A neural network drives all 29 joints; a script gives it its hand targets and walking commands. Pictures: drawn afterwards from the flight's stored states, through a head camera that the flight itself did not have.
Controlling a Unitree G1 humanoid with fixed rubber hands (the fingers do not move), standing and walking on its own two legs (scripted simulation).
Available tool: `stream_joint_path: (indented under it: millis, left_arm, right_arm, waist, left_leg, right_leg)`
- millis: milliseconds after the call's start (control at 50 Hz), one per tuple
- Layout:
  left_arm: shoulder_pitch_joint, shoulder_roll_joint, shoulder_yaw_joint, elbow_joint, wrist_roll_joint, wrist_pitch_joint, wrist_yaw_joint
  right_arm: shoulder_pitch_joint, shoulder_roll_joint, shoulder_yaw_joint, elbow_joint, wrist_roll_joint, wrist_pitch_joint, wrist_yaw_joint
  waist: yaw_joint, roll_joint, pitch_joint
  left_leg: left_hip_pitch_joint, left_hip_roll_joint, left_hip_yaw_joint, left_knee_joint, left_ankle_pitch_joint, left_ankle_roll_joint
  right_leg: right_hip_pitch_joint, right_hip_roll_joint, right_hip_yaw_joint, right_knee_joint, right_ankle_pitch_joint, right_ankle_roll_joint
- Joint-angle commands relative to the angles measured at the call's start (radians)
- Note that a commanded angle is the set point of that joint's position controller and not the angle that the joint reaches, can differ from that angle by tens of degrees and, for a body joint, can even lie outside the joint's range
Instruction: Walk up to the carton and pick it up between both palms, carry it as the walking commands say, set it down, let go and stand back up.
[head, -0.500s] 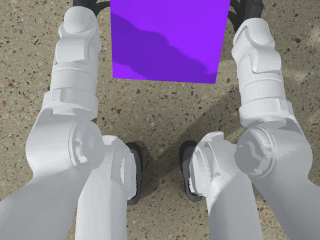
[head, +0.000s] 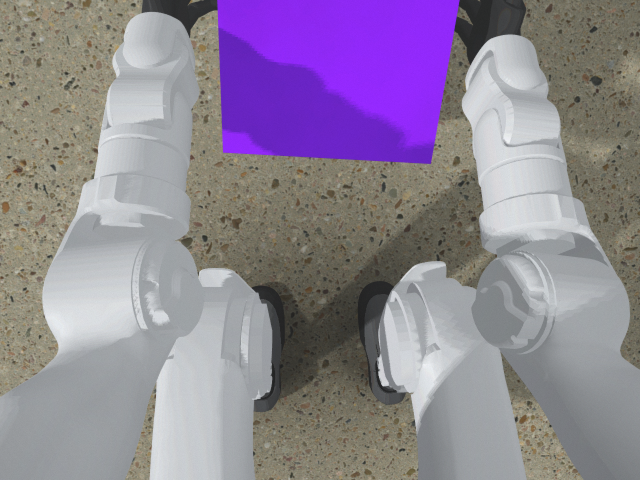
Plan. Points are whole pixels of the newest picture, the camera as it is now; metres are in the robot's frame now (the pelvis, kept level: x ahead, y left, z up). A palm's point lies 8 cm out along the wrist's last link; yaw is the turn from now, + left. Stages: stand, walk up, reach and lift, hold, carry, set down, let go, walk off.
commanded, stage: set down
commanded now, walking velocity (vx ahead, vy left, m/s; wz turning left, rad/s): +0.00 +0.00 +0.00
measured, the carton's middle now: (328, 44) +0.56 +0.00 -0.22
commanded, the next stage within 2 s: none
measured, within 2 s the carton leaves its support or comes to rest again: rests again in 0.32 s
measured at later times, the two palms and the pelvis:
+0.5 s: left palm (143, 78) +0.51 +0.20 -0.18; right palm (488, 98) +0.49 -0.17 -0.17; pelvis -0.02 +0.00 +0.00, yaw +1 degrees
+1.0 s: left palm (86, 27) +0.52 +0.20 -0.09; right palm (555, 62) +0.50 -0.18 -0.08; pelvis -0.01 +0.00 +0.04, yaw +1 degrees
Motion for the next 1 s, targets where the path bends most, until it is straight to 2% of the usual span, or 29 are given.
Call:
stream_joint_path:
  millis: [0, 100, 140, 200, 280, 320, 400, 480, 600, 680, 800, 860, 980]
  left_arm:
    - [-0.039, -0.465, -0.209, 0.185, 0.003, 0.071, -0.122]
    - [-0.01, -0.207, -0.173, 0.187, -0.014, 0.024, -0.046]
    - [-0.03, -0.072, -0.17, 0.15, -0.046, -0.012, -0.001]
    - [-0.074, 0.158, -0.188, 0.088, -0.132, -0.08, 0.075]
    - [-0.226, 0.255, -0.285, -0.042, -0.292, -0.127, 0.121]
    - [-0.232, 0.265, -0.336, -0.011, -0.352, -0.122, 0.117]
    - [-0.249, 0.281, -0.378, 0.056, -0.406, -0.102, 0.103]
    - [-0.287, 0.3, -0.369, 0.109, -0.409, -0.091, 0.091]
    - [-0.279, 0.33, -0.338, 0.153, -0.382, -0.093, 0.084]
    - [-0.277, 0.335, -0.332, 0.077, -0.377, -0.092, 0.088]
    - [-0.237, 0.355, -0.327, -0.121, -0.374, -0.047, 0.101]
    - [-0.193, 0.35, -0.304, -0.146, -0.353, -0.016, 0.094]
    - [-0.107, 0.31, -0.255, -0.08, -0.311, 0.0, 0.063]
  right_arm:
    - [-0.139, 0.532, 0.283, 0.196, 0.001, 0.081, 0.144]
    - [-0.056, 0.289, 0.231, 0.221, 0.013, 0.035, 0.065]
    - [-0.027, 0.17, 0.213, 0.217, 0.034, 0.004, 0.022]
    - [-0.056, -0.056, 0.218, 0.152, 0.109, -0.064, -0.059]
    - [-0.196, -0.168, 0.285, 0.004, 0.255, -0.117, -0.112]
    - [-0.194, -0.173, 0.341, 0.043, 0.316, -0.115, -0.109]
    - [-0.225, -0.218, 0.368, 0.099, 0.348, -0.098, -0.1]
    - [-0.262, -0.261, 0.344, 0.141, 0.336, -0.093, -0.097]
    - [-0.239, -0.29, 0.313, 0.18, 0.311, -0.1, -0.092]
    - [-0.23, -0.289, 0.322, 0.104, 0.327, -0.1, -0.093]
    - [-0.172, -0.296, 0.329, -0.091, 0.34, -0.055, -0.108]
    - [-0.125, -0.285, 0.31, -0.125, 0.318, -0.023, -0.108]
    - [-0.048, -0.234, 0.266, -0.092, 0.264, -0.001, -0.088]
  waist:
    - [0.055, 0.025, -0.771]
    - [0.05, 0.024, -0.782]
    - [0.038, 0.027, -0.803]
    - [0.014, 0.046, -0.873]
    - [-0.016, 0.078, -1.089]
    - [-0.008, 0.093, -1.097]
    - [-0.02, 0.089, -1.025]
    - [-0.036, 0.08, -0.932]
    - [-0.038, 0.072, -0.889]
    - [-0.032, 0.079, -1.034]
    - [-0.028, 0.096, -1.346]
    - [-0.032, 0.1, -1.305]
    - [-0.046, 0.093, -1.124]
  left_leg:
    - [0.513, -0.06, -0.038, -0.196, 0.273, -0.025]
    - [0.539, -0.049, -0.044, -0.2, 0.273, -0.038]
    - [0.555, -0.047, -0.047, -0.199, 0.299, -0.046]
    - [0.594, -0.039, -0.059, -0.185, 0.379, -0.053]
    - [0.695, -0.028, -0.072, -0.151, 0.47, -0.044]
    - [0.714, -0.019, -0.073, -0.149, 0.449, -0.041]
    - [0.655, 0.003, -0.071, -0.165, 0.308, -0.043]
    - [0.588, 0.016, -0.074, -0.173, 0.214, -0.043]
    - [0.585, 0.019, -0.077, -0.164, 0.223, -0.043]
    - [0.676, 0.013, -0.069, -0.165, 0.297, -0.041]
    - [0.86, -0.008, -0.042, -0.2, 0.382, -0.037]
    - [0.843, -0.015, -0.037, -0.246, 0.344, -0.033]
    - [0.74, -0.02, -0.043, -0.35, 0.29, -0.035]
  right_leg:
    - [0.415, 0.05, 0.009, -0.166, 0.243, 0.049]
    - [0.46, 0.041, 0.005, -0.171, 0.259, 0.054]
    - [0.484, 0.038, 0.006, -0.172, 0.297, 0.052]
    - [0.526, 0.028, 0.011, -0.171, 0.387, 0.045]
    - [0.623, 0.006, 0.031, -0.142, 0.477, 0.035]
    - [0.619, -0.008, 0.036, -0.14, 0.45, 0.033]
    - [0.584, -0.034, 0.045, -0.158, 0.329, 0.025]
    - [0.544, -0.048, 0.047, -0.164, 0.265, 0.02]
    - [0.516, -0.049, 0.039, -0.15, 0.274, 0.026]
    - [0.579, -0.043, 0.029, -0.156, 0.334, 0.028]
    - [0.726, -0.027, 0.004, -0.195, 0.4, 0.027]
    - [0.704, -0.023, -0.002, -0.237, 0.364, 0.024]
    - [0.625, -0.018, 0.002, -0.332, 0.31, 0.017]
